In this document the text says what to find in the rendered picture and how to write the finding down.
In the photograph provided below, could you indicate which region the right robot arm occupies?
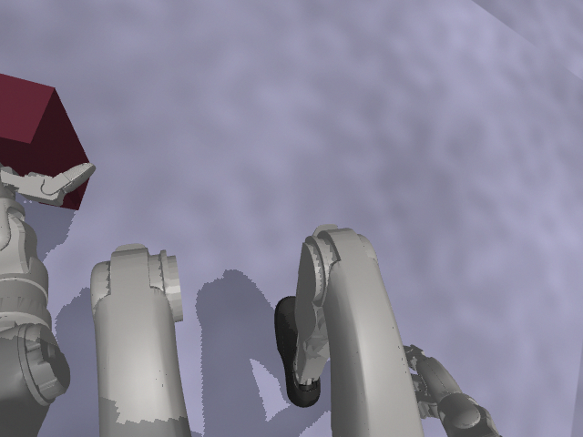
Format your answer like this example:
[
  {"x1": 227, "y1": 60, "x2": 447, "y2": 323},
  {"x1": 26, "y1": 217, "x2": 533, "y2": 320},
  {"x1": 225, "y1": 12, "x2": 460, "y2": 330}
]
[{"x1": 437, "y1": 393, "x2": 503, "y2": 437}]

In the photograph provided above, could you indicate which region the left robot arm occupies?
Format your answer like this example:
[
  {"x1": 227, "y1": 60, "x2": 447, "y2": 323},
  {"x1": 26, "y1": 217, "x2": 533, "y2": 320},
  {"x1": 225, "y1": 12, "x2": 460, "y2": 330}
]
[{"x1": 0, "y1": 197, "x2": 70, "y2": 437}]

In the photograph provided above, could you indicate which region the right robot hand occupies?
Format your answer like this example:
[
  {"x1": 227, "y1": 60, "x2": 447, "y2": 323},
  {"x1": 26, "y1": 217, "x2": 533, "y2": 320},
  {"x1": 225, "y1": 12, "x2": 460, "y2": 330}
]
[{"x1": 403, "y1": 344, "x2": 462, "y2": 419}]

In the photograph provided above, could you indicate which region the right robot foot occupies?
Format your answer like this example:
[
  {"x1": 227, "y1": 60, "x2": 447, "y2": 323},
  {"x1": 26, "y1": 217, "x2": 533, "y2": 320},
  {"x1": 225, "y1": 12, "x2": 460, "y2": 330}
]
[{"x1": 274, "y1": 296, "x2": 321, "y2": 408}]

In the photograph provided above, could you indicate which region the left robot hand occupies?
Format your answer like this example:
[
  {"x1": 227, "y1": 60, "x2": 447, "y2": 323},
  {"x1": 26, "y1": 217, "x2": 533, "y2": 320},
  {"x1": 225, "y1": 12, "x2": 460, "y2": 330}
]
[{"x1": 0, "y1": 163, "x2": 96, "y2": 207}]

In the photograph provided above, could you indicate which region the carton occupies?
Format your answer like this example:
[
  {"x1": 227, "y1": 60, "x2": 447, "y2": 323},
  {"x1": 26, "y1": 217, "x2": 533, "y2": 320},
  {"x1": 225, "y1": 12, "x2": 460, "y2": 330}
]
[{"x1": 0, "y1": 74, "x2": 90, "y2": 210}]

